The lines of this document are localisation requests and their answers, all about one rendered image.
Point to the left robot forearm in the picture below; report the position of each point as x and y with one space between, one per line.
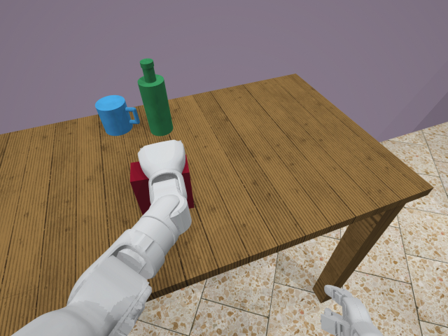
144 247

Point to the right robot forearm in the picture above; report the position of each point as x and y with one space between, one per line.
364 329

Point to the robot left upper arm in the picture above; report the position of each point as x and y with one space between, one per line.
108 304

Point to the sponge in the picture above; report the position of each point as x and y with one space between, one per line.
139 182

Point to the right robot hand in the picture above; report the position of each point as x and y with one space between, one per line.
353 311

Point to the left robot hand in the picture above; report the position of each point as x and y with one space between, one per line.
162 155

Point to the table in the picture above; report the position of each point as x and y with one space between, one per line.
272 164

